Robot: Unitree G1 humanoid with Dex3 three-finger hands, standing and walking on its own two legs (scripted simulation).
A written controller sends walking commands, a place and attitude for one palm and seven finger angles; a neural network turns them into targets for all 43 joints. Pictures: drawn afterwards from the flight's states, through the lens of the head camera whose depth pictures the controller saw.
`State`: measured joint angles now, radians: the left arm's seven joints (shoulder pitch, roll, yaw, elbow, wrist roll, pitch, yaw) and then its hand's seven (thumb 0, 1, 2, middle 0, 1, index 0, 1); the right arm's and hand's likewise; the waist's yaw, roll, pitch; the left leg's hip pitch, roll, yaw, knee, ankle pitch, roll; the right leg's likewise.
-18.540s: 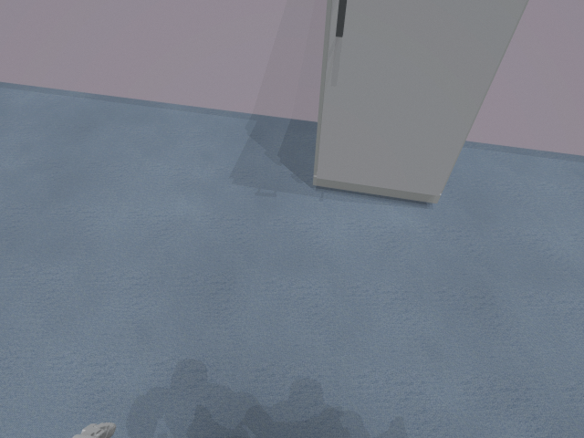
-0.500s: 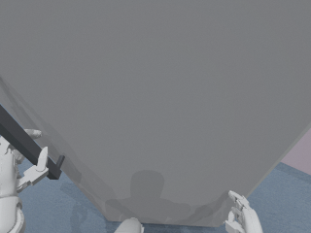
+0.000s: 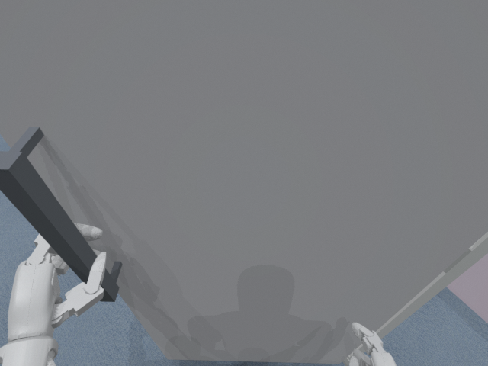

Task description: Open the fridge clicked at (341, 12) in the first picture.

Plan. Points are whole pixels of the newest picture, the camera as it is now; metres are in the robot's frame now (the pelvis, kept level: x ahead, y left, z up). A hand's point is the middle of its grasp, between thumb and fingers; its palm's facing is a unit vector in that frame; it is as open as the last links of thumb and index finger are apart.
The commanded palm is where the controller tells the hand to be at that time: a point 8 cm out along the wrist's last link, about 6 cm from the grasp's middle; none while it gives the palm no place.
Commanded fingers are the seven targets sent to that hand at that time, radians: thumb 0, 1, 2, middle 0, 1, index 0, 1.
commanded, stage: walk backward, drawing the door open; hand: left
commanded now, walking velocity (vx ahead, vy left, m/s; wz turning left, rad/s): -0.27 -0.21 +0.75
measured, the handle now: (79, 232) +0.25 +0.23 +0.15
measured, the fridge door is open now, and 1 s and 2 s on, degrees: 56 82 79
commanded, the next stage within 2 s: stop walking and hold the door back in 0.40 s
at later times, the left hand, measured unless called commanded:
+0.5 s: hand out of the picture +0.01 +0.15 +0.11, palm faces +0.56 -0.77 -0.31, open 6.4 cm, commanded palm -0.03 +0.18 +0.10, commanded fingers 0.00 0.90 0.90 -0.45 -1.40 -0.45 -1.40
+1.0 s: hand out of the picture -0.01 +0.13 +0.11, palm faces +0.66 -0.69 -0.30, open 5.9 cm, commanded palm -0.04 +0.18 +0.10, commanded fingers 0.00 0.90 0.90 -0.45 -1.40 -0.45 -1.40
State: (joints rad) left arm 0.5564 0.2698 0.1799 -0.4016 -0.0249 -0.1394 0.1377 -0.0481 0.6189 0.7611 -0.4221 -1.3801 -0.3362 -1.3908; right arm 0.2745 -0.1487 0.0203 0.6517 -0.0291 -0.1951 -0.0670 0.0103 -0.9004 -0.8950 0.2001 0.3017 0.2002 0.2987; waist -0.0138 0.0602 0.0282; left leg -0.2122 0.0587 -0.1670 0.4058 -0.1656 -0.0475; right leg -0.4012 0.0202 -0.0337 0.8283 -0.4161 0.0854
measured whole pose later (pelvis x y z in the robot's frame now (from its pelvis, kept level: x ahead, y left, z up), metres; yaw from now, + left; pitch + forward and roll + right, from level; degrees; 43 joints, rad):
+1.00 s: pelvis -0.23 -0.24 -0.01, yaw +32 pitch -2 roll +4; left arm -0.39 0.33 0.13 0.51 -0.01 -0.17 0.07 -0.08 0.58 0.76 -0.46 -1.40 -0.44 -1.40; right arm 0.17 -0.28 -0.02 0.72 0.00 -0.08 -0.12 0.01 -0.90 -0.89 0.20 0.30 0.20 0.30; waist -0.01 -0.03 0.05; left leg -0.28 -0.05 0.07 0.69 -0.40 0.02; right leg -0.37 -0.11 0.07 0.50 -0.19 0.02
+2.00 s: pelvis -0.25 -0.24 -0.02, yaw +25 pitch -1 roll +0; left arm -0.54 0.39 0.26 0.64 0.05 -0.17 -0.05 -0.07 0.54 0.75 -0.46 -1.40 -0.41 -1.40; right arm 0.18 -0.21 0.00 0.70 -0.01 -0.11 -0.07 0.01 -0.90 -0.89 0.20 0.30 0.20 0.30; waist 0.02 0.00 0.07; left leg -0.33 0.06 0.06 0.54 -0.19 -0.02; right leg -0.28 -0.01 -0.06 0.56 -0.26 -0.02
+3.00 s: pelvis -0.22 -0.21 -0.03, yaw +21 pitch +6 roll -2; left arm -0.28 0.47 0.44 0.45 -0.09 -0.17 -0.09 -0.01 -0.55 0.20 -0.26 -1.16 -0.26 -1.16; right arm 0.27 -0.26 0.02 0.64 0.01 -0.14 -0.10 0.01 -0.90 -0.89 0.20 0.30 0.20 0.30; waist 0.04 0.00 -0.08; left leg -0.49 -0.01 -0.04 0.73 -0.34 0.01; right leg -0.43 0.02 -0.01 0.67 -0.35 0.00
